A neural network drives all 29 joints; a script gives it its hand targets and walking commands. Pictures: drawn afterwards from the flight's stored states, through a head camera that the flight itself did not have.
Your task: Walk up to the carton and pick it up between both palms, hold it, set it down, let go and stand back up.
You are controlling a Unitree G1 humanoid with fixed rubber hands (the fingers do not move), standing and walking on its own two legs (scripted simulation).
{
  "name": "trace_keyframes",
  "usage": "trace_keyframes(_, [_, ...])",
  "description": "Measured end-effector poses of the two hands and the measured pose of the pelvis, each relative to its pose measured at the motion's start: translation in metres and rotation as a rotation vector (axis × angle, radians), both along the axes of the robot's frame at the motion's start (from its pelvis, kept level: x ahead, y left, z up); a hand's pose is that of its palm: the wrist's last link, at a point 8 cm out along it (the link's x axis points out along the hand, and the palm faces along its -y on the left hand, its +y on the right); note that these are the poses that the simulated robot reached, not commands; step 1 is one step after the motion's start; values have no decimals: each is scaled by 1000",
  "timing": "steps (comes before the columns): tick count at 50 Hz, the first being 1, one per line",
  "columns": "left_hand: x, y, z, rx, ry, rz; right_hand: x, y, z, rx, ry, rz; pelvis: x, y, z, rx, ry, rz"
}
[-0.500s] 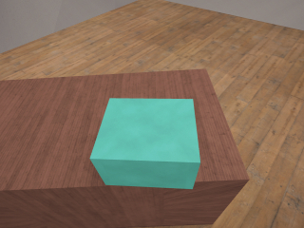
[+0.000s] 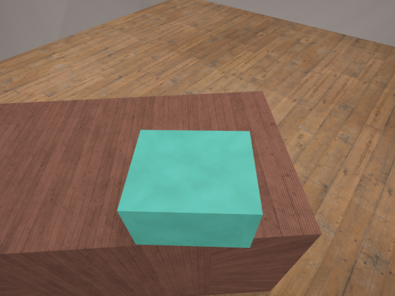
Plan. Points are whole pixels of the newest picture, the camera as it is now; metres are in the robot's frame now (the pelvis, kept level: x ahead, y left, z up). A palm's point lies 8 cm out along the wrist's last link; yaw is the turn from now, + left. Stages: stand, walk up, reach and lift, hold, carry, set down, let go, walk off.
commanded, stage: walk up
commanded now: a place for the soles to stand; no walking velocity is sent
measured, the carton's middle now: (193, 187) +0.41 +0.03 -0.04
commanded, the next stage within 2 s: reach and lift in 0.94 s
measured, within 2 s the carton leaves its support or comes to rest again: neither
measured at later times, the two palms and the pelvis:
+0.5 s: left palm out of the picture +0.05 +0.33 -0.10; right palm out of the picture +0.08 -0.32 -0.10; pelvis +0.01 +0.00 +0.00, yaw +1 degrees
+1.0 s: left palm out of the picture +0.06 +0.33 -0.10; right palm out of the picture +0.09 -0.32 -0.10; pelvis +0.01 +0.00 +0.00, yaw +1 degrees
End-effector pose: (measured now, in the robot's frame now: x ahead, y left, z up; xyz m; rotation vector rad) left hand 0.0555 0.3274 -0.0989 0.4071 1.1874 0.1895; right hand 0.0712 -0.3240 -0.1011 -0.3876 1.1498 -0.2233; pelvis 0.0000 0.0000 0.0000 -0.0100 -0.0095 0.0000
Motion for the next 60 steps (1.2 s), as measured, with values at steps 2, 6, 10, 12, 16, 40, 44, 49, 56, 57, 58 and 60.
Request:
trace_keyframes(2, [-3,1,-1,-3,3,5,-2,0,1,-3,7,-2,-1,1,0,-1,-1,1])
trace_keyframes(6, [-9,2,-3,-6,10,16,-5,0,1,-7,20,-5,-2,2,1,-6,-4,7])
trace_keyframes(10, [-12,4,-4,-10,15,23,-6,2,2,-6,30,-5,-3,3,1,-9,-5,10])
trace_keyframes(12, [-12,5,-4,-11,16,26,-5,3,2,-2,37,-5,-2,4,1,-11,-5,11])
trace_keyframes(16, [-12,6,-5,-13,27,29,-4,4,3,3,50,-6,1,5,2,-13,0,11])
trace_keyframes(40, [0,4,5,16,-6,41,18,2,-1,19,25,6,12,-1,3,-14,15,29])
trace_keyframes(44, [-2,4,5,17,-4,46,19,2,-2,21,25,10,12,-1,3,-14,14,30])
trace_keyframes(49, [1,3,2,19,18,51,20,1,-1,11,20,29,11,-1,2,-12,12,26])
trace_keyframes(56, [79,-27,-1,11,21,4,58,14,-4,53,-117,138,-1,-9,-12,17,-37,-5])
trace_keyframes(57, [93,-32,5,4,-16,-12,62,15,-2,57,-138,139,-1,-10,-12,18,-36,-5])
trace_keyframes(58, [107,-38,11,-2,-56,-30,65,16,0,60,-160,135,0,-10,-12,18,-35,-4])
trace_keyframes(60, [129,-47,24,-7,-124,-63,70,15,2,69,-196,111,1,-10,-12,16,-34,1])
